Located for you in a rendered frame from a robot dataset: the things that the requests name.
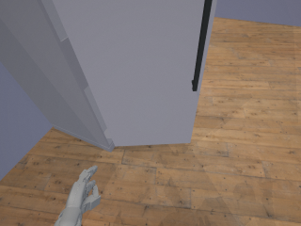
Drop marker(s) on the fridge door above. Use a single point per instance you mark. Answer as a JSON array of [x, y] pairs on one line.
[[139, 59]]

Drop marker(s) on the left robot hand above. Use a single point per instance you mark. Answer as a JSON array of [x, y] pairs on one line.
[[78, 196]]

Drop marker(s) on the left robot forearm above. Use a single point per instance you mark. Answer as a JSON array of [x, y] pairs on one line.
[[70, 216]]

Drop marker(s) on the handle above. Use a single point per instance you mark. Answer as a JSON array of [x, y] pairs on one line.
[[201, 42]]

